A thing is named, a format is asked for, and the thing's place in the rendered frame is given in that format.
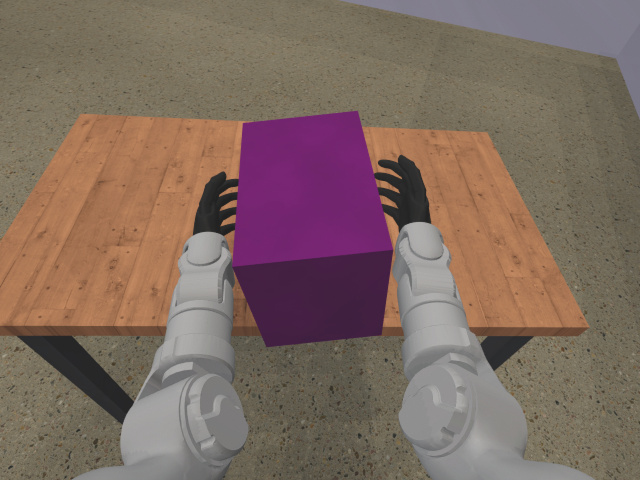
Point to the left robot forearm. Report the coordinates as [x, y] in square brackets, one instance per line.
[200, 320]

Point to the robot right upper arm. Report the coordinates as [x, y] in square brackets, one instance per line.
[463, 427]

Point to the carton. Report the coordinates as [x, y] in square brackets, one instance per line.
[312, 251]

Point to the robot left upper arm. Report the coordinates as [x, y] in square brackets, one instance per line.
[190, 430]

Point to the robot left hand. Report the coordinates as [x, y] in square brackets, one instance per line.
[208, 216]

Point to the right robot forearm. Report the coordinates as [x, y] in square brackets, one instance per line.
[432, 315]

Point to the robot right hand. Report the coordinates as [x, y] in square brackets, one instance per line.
[412, 202]

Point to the table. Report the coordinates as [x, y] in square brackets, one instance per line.
[94, 250]

